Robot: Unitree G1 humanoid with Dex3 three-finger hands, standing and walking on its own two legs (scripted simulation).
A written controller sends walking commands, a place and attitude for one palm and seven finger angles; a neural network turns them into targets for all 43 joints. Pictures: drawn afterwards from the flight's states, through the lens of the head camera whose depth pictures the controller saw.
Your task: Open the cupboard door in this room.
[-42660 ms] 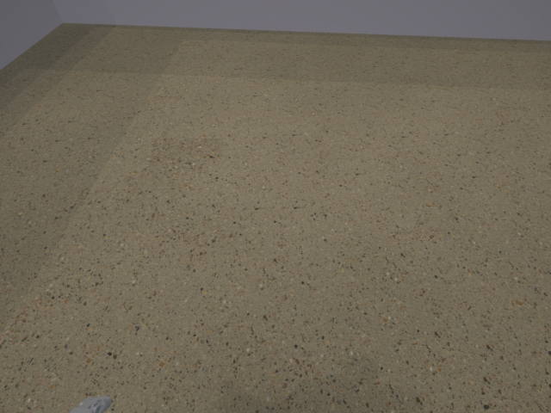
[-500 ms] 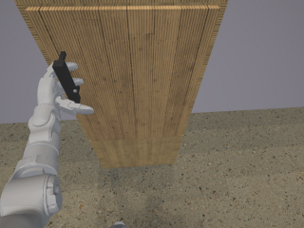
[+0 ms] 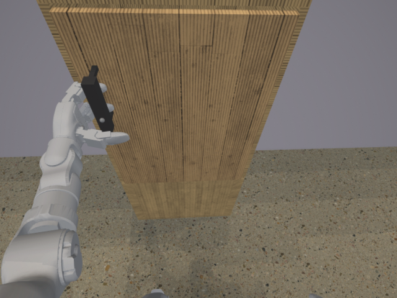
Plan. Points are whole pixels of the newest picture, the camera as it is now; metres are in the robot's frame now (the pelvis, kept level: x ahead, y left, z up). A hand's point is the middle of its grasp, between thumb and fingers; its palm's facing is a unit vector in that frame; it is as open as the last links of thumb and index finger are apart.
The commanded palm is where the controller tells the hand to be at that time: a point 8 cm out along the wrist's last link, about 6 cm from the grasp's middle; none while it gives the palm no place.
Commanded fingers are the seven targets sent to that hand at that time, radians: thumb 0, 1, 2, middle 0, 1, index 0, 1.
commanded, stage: close the thumb around the handle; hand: left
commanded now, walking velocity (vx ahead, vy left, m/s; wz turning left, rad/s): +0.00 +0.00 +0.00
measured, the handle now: (101, 100) +0.50 +0.21 +0.11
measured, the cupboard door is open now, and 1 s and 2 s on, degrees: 0 11 38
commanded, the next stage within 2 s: pull the door open along its arc in 0.48 s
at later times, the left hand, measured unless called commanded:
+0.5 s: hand (106, 119) +0.44 +0.19 +0.11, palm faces +0.04 -1.00 +0.01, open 6.0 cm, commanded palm +0.42 +0.24 +0.11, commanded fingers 0.00 0.90 0.90 -0.40 -1.35 -0.40 -1.35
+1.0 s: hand (109, 148) +0.37 +0.17 +0.11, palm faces +0.03 -1.00 +0.02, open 6.3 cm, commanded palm +0.32 +0.22 +0.11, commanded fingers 0.00 0.90 0.90 -0.40 -1.35 -0.40 -1.35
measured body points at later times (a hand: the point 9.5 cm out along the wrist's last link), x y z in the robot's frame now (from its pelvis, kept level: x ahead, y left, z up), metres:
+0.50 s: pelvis +0.00 +0.00 +0.00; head +0.05 +0.01 +0.45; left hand +0.44 +0.24 +0.11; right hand +0.06 -0.26 -0.11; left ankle +0.04 +0.11 -0.70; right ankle -0.02 -0.11 -0.70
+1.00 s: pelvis +0.01 +0.00 +0.01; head +0.03 -0.01 +0.46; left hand +0.36 +0.22 +0.11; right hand +0.12 -0.26 -0.10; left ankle +0.04 +0.11 -0.70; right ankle -0.02 -0.11 -0.70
